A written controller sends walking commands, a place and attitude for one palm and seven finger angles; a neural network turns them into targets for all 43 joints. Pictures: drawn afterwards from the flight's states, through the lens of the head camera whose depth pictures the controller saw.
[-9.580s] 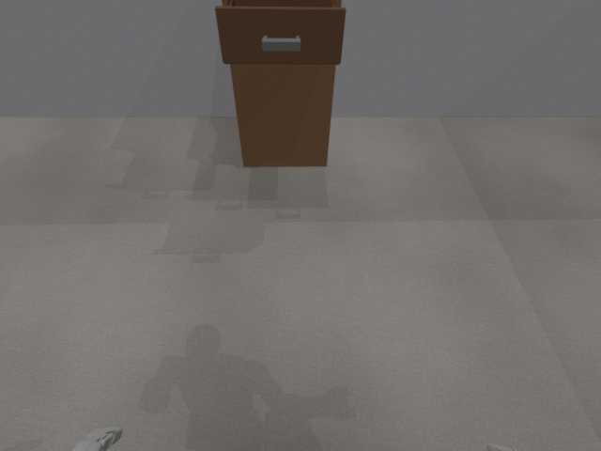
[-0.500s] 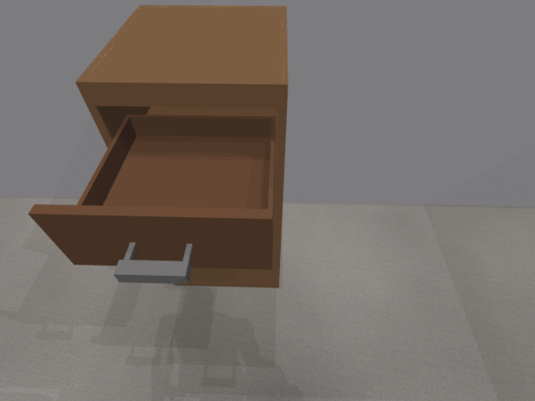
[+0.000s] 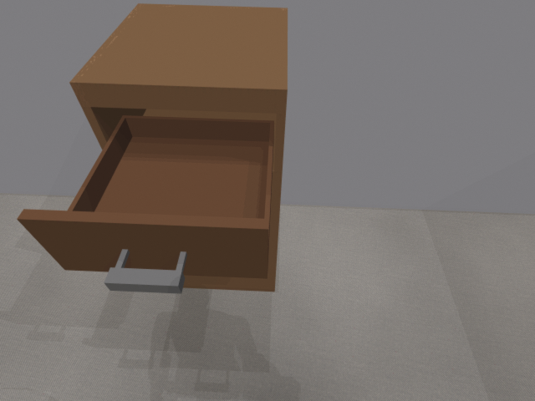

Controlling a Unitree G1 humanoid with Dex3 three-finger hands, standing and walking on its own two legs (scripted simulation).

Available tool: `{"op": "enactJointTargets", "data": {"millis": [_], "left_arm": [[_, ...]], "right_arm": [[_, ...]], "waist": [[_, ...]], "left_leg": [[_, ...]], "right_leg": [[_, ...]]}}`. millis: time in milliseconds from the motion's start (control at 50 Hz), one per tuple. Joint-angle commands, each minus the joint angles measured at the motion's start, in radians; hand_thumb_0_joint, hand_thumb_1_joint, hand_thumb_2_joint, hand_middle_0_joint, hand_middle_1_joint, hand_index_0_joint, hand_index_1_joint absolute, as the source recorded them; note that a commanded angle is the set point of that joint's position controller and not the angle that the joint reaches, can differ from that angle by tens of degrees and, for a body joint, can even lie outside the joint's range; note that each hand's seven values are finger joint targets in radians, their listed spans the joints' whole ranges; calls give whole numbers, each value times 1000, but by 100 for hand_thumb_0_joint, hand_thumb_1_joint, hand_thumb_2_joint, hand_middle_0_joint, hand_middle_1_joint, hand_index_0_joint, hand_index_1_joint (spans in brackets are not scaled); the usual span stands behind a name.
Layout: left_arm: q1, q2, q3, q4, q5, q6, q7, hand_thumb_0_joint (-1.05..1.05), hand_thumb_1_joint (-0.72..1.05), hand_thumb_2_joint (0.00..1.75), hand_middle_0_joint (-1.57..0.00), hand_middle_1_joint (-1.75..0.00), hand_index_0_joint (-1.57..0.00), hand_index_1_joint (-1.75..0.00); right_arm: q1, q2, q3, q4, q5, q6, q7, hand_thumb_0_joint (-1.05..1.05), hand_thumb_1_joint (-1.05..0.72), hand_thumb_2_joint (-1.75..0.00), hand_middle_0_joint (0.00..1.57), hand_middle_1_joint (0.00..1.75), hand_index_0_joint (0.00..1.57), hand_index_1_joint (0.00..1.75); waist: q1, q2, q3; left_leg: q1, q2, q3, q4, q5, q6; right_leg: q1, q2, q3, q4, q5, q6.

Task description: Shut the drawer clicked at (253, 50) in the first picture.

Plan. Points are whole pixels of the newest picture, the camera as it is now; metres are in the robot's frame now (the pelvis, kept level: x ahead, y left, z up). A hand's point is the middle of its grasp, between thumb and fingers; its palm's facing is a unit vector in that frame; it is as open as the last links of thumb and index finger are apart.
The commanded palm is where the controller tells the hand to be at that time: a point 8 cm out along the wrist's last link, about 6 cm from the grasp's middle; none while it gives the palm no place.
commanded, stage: raise the hand and make a fist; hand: left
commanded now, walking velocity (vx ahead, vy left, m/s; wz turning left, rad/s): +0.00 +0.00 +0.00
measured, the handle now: (149, 268) +0.31 +0.22 +0.00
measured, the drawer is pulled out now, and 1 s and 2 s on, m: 0.30 0.29 0.29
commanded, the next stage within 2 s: bring the fist close to the handle in 1.86 s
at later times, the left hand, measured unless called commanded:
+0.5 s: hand (152, 397) +0.13 +0.16 +0.00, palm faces +0.12 -0.99 -0.07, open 5.4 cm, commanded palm +0.10 +0.21 -0.01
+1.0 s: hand (140, 386) +0.14 +0.17 +0.03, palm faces +0.02 -1.00 -0.07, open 3.2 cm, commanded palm +0.10 +0.23 +0.05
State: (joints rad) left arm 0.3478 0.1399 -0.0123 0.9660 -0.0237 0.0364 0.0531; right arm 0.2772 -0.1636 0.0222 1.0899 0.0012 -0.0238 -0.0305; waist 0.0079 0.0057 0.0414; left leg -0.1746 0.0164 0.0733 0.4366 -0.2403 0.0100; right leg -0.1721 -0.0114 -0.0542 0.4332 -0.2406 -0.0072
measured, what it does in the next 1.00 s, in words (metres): lowers itself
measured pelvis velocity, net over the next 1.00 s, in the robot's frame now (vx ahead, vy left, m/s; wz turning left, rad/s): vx -0.01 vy -0.01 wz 0.04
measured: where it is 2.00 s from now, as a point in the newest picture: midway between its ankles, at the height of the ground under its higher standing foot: outside the picture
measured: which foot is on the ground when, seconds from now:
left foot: down 0.00-1.00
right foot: down 0.00-1.00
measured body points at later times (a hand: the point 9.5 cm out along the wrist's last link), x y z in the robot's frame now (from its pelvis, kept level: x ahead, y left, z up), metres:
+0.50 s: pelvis -0.03 -0.02 -0.08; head +0.02 -0.01 +0.36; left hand +0.12 +0.21 +0.00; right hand +0.24 -0.22 -0.12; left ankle -0.01 +0.11 -0.74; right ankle -0.01 -0.11 -0.74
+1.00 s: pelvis -0.01 -0.01 -0.05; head +0.02 -0.01 +0.40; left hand +0.13 +0.22 +0.04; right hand +0.19 -0.25 -0.12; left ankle -0.01 +0.11 -0.74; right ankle -0.01 -0.11 -0.74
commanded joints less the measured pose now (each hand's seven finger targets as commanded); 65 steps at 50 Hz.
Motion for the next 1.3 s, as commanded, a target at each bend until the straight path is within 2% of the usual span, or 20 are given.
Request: {"op": "enactJointTargets", "data": {"millis": [0, 20, 40, 80, 160, 180, 200, 260, 300, 320, 380, 460, 520, 580, 700, 800, 880, 1000, 1080, 1280], "left_arm": [[-191, 172, 40, -1035, -104, -197, 95, 0, 90, 90, -26, -37, -26, -37], [79, -36, -69, -837, -98, -96, 90, 0, 90, 90, -28, -39, -28, -39], [-58, -44, -96, -1058, -150, -119, 64, 0, 90, 90, -30, -41, -30, -41], [-38, -13, -72, -1068, -136, -212, 41, 0, 90, 90, -34, -45, -34, -45], [398, -64, 4, -850, -175, -409, -116, 0, 90, 90, -42, -54, -42, -54], [463, -35, 54, -858, -192, -475, -175, 0, 90, 90, -44, -56, -44, -56], [477, 1, 86, -853, -185, -525, -211, 0, 90, 90, -46, -58, -46, -58], [231, 99, 107, -1190, -167, -711, -274, 0, 90, 90, -52, -65, -52, -65], [129, 218, 201, -1316, -146, -792, -248, 0, 90, 90, -56, -69, -56, -69], [139, 175, 166, -1363, -148, -812, -239, 0, 90, 90, -58, -71, -58, -71], [135, 103, 119, -1376, -184, -774, -242, 0, 90, 90, -64, -78, -64, -78], [201, 86, 64, -1326, -214, -581, -319, 0, 90, 90, -72, -86, -72, -86], [235, 148, 113, -1322, -222, -433, -363, 0, 90, 90, -78, -93, -78, -93], [288, 175, 196, -1361, -236, -359, -340, 0, 90, 90, -84, -99, -84, -99], [382, 170, 276, -1412, -263, -423, -247, 0, 90, 90, -96, -112, -96, -112], [357, 156, 195, -1432, -249, -490, -298, 0, 90, 90, -106, -123, -106, -123], [355, 175, 196, -1478, -274, -494, -342, 0, 90, 90, -114, -132, -114, -132], [370, 196, 258, -1486, -267, -432, -277, 0, 90, 90, -126, -145, -126, -145], [367, 146, 191, -1544, -260, -379, -266, 0, 90, 90, -134, -153, -134, -153], [357, 180, 201, -1638, -245, -275, -273, 0, 90, 90, -140, -160, -140, -160]], "right_arm": [[-105, -205, -40, -299, 36, -271, -66, 0, -90, -90, 20, 30, 20, 30], [-62, -156, -38, -290, 48, -274, -50, 0, -90, -90, 20, 30, 20, 30], [-80, -195, -34, -374, 59, -287, -48, 0, -90, -90, 20, 30, 20, 30], [-105, -211, -53, -428, 38, -331, -51, 0, -90, -90, 20, 30, 20, 30], [-141, -193, -92, -537, 10, -329, 1, 0, -90, -90, 20, 30, 20, 30], [-153, -192, -104, -559, 11, -319, 19, 0, -90, -90, 20, 30, 20, 30], [-152, -193, -108, -573, 14, -313, 36, 0, -90, -90, 20, 30, 20, 30], [-163, -178, -111, -650, -4, -325, 50, 0, -90, -90, 20, 30, 20, 30], [-140, -176, -113, -636, -14, -317, 45, 0, -90, -90, 20, 30, 20, 30], [-153, -168, -107, -657, -15, -310, 41, 0, -90, -90, 20, 30, 20, 30], [-156, -166, -92, -684, 6, -298, 27, 0, -90, -90, 20, 30, 20, 30], [-138, -188, -86, -728, 34, -263, -1, 0, -90, -90, 20, 30, 20, 30], [-142, -181, -82, -750, 50, -242, -25, 0, -90, -90, 20, 30, 20, 30], [-159, -156, -80, -758, 49, -223, -38, 0, -90, -90, 20, 30, 20, 30], [-171, -127, -80, -722, 44, -223, -36, 0, -90, -90, 20, 30, 20, 30], [-153, -150, -78, -706, 48, -263, -24, 0, -90, -90, 20, 30, 20, 30], [-126, -166, -83, -714, 58, -304, -30, 0, -90, -90, 20, 30, 20, 30], [-148, -158, -78, -715, 61, -297, -34, 0, -90, -90, 20, 30, 20, 30], [-147, -154, -64, -740, 64, -301, -27, 0, -90, -90, 20, 30, 20, 30], [-157, -153, -37, -748, 65, -317, -20, 0, -90, -90, 20, 30, 20, 30]], "waist": [[-28, 224, -308], [-36, 121, -170], [-50, 87, -51], [-77, -85, 15], [34, -327, -37], [55, -326, -75], [72, -244, -112], [49, 79, -305], [29, 159, -333], [17, 177, -356], [-25, 151, -297], [-48, -9, -280], [-25, -67, -332], [15, -80, -346], [42, -74, -301], [-11, -11, -228], [-7, 11, -288], [22, -2, -243], [18, 55, -222], [27, 16, -188]], "left_leg": [[98, 16, -43, -36, 216, -3], [19, 23, -61, -45, 114, 6], [-48, 18, -91, -43, 31, 8], [-131, -2, -106, 21, -92, 17], [-342, -19, -74, 194, -58, -8], [-385, -26, -60, 235, -30, -16], [-417, -33, -50, 269, -7, -21], [-403, -30, -35, 394, 39, -8], [-426, -18, -58, 460, 32, 0], [-420, -12, -68, 478, 14, 6], [-461, -11, -88, 504, -74, 16], [-521, -14, -90, 499, -138, 25], [-521, -24, -80, 503, -91, 29], [-492, -23, -86, 463, -22, 23], [-455, -12, -90, 419, 49, 12], [-436, -12, -89, 418, 8, 19], [-389, -16, -93, 403, -2, 20], [-360, -8, -96, 343, -22, 17], [-307, -5, -96, 308, 14, 18], [-254, 3, -112, 251, 33, 11]], "right_leg": [[-9, -6, -3, 41, 75, -31], [-78, -6, -24, 33, 42, -22], [-111, -11, -36, 33, 9, -14], [-234, -4, -45, 31, -125, -3], [-344, 10, -53, 174, -160, -6], [-329, 10, -43, 220, -95, -9], [-314, 4, -26, 272, -34, -19], [-394, 0, 8, 418, 8, -33], [-479, 5, 23, 470, -23, -38], [-511, 8, 22, 484, -56, -40], [-553, 9, 26, 462, -116, -36], [-485, 4, 65, 369, -192, -14], [-387, -20, 123, 313, -172, 8], [-313, -27, 94, 329, -46, 13], [-276, -15, 43, 355, 114, 12], [-353, -15, 57, 315, 3, 11], [-333, -14, 62, 291, -45, 4], [-314, 2, 19, 276, -86, -6], [-302, 9, -17, 280, -14, -9], [-261, 22, -44, 253, 17, -10]]}}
